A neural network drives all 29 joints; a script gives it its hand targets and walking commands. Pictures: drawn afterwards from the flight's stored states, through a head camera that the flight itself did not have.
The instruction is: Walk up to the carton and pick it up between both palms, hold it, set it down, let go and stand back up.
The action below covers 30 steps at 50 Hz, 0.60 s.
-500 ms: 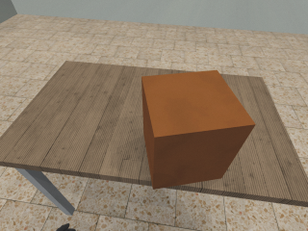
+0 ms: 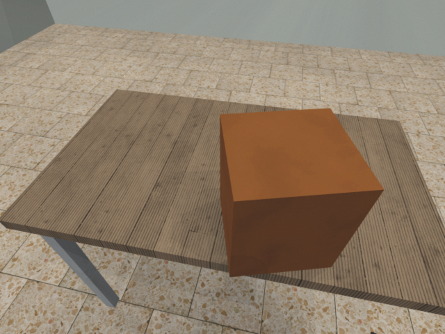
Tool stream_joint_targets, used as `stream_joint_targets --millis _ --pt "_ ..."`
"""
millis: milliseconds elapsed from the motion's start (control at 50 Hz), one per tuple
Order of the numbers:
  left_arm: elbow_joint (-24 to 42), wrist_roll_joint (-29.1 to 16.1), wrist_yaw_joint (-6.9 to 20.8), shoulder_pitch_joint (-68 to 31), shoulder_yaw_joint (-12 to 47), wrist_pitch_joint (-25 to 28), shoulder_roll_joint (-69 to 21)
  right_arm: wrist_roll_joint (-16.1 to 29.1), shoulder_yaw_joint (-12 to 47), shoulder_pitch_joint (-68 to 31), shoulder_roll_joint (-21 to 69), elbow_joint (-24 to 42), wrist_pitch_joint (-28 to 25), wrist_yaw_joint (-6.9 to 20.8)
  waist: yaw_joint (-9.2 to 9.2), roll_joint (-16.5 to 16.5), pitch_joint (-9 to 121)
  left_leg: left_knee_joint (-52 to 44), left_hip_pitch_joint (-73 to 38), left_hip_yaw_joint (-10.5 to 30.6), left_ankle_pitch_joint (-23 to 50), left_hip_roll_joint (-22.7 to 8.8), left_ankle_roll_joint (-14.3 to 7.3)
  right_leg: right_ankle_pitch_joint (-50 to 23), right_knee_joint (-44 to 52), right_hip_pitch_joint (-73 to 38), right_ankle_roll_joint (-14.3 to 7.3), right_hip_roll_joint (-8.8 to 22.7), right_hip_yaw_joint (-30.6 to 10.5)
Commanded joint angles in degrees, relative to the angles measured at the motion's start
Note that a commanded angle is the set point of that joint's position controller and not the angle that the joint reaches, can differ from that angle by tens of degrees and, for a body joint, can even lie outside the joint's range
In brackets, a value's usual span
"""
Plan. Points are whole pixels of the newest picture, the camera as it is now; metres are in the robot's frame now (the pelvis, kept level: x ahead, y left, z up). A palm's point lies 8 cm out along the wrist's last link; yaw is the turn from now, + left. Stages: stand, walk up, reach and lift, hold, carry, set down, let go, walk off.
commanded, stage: walk up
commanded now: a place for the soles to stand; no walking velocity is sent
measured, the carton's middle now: (278, 194) +0.38 -0.08 +0.06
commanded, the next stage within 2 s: reach and lift in 0.36 s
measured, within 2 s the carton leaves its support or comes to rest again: neither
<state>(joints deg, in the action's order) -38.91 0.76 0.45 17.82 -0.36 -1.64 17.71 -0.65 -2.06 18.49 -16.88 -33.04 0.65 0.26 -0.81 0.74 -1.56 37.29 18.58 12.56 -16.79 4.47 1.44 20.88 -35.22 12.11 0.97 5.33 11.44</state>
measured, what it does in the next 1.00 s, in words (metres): stands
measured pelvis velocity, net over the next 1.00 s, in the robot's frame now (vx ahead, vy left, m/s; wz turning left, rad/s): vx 0.02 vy -0.02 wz -0.16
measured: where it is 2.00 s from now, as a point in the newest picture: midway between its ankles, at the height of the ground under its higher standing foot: outside the picture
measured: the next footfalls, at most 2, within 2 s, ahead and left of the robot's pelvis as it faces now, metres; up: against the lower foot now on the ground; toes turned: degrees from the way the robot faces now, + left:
none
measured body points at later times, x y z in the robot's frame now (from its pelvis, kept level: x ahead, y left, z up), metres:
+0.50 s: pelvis -0.01 +0.00 +0.00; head +0.01 +0.01 +0.44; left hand +0.15 +0.28 -0.10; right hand +0.14 -0.27 -0.10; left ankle +0.04 +0.13 -0.73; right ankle -0.02 -0.12 -0.73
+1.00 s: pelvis +0.02 -0.02 +0.02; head +0.03 +0.00 +0.47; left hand +0.21 +0.21 -0.05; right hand +0.17 -0.29 -0.05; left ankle +0.04 +0.13 -0.72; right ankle -0.02 -0.12 -0.72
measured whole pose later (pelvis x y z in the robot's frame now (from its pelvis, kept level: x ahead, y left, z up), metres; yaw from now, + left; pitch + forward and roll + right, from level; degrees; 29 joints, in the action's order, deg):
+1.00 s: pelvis +0.02 -0.02 +0.02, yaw -9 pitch -2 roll +0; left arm -21.7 1.1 -5.5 16.2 -5.4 -4.7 9.1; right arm 4.8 1.3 7.8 -17.7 -47.3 -17.1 7.4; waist -3.7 -0.9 -1.3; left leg 20.3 6.9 1.2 -11.8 -3.1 2.8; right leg 12.8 -18.3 3.9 -0.5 -0.3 2.4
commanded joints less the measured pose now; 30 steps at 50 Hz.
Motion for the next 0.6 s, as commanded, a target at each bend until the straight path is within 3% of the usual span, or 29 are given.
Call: stream_joint_targets --millis 0,20,80,260,340,360,380,420,480,520,580 --pt "4.7 -0.2 -0.2 -1.2 -2.4 0.6 8.4 0.2 -2.5 0.8 -7.7 4.2 -1.4 -0.3 0.65 -1.1 -0.2 -5.0 2.7 2.7 11.6 -3.8 -4.0 -2.7 7.5 -0.5 -4.6 4.7 -5.3" --pt "4.6 -0.2 -0.2 -0.5 -2.3 0.6 8.1 0.2 -2.6 0.5 -8.3 4.2 -1.4 -0.4 0.43 0.9 -0.2 -6.3 4.0 4.2 11.1 -4.1 -4.5 -2.8 6.3 -1.8 -4.2 3.7 -5.3" --pt "4.4 0.0 -0.1 1.3 -2.3 0.8 7.9 0.2 -2.5 -0.5 -8.5 3.9 -1.3 -0.5 -0.26 2.4 1.0 -8.9 6.3 7.0 8.3 -4.6 -5.2 -3.1 5.4 -5.1 -3.7 2.4 -6.0" --pt "4.6 0.0 -0.4 1.4 -2.8 1.1 9.1 0.0 -2.1 -0.4 -7.1 3.4 -1.0 -0.4 0.22 -1.3 1.8 -3.1 2.6 1.9 11.9 -2.8 -3.8 -4.4 8.3 -2.5 -5.6 5.8 -6.8" --pt "4.9 0.0 -0.4 1.2 -2.8 0.7 9.0 0.1 -2.3 -0.3 -7.5 3.4 -1.1 -0.4 0.27 -0.3 0.3 -4.5 3.5 3.1 10.1 -3.2 -4.2 -2.1 7.4 -1.3 -5.3 5.1 -6.1" --pt "17.5 -1.7 -2.6 -22.5 -6.2 -5.3 10.6 -6.5 -4.4 -23.8 -0.6 -9.7 -10.5 0.3 0.29 2.9 3.4 -5.4 5.2 -12.4 -0.5 -6.7 0.4 2.0 0.7 7.3 -2.8 -3.9 -5.9" --pt "14.2 -0.4 -3.2 -17.6 -6.0 -9.0 7.9 -6.7 -5.5 -20.5 -2.9 -18.0 -13.0 1.5 1.15 1.8 -1.9 -7.3 12.2 -12.9 -4.1 -6.6 -0.3 0.9 -0.7 0.2 -2.3 -4.1 -5.8" --pt "16.2 -0.2 -3.1 -15.1 -5.6 -11.7 6.8 -5.5 -5.6 -20.0 -4.7 -20.9 -16.2 2.0 1.75 0.6 2.2 -8.0 10.7 -13.2 -0.2 -6.2 0.3 -1.5 -0.1 -4.3 -2.0 -4.2 -5.5" --pt "16.0 0.0 -2.9 -10.4 -6.5 -13.7 6.5 -4.1 -4.6 -20.3 -5.9 -19.2 -18.2 2.3 -0.16 0.9 5.0 -9.9 -1.7 -14.0 7.7 -4.6 0.4 -4.9 7.4 -5.0 -2.2 -5.4 -5.3" --pt "14.7 0.3 -2.8 -8.2 -6.9 -14.6 5.6 -3.0 -3.0 -20.8 -5.7 -16.6 -16.9 2.6 -1.49 0.7 2.7 -13.5 -4.1 -14.6 7.4 -3.9 -0.2 -3.2 11.2 -7.6 -1.9 -6.4 -5.3" --pt "13.5 0.4 -3.0 -7.4 -8.1 -14.7 4.3 -2.4 -1.7 -21.3 -5.5 -12.7 -15.0 3.5 -2.87 -0.9 2.2 -15.1 -8.4 -15.1 13.0 -2.6 -0.1 -5.3 15.2 -7.2 -1.8 -6.8 -6.1"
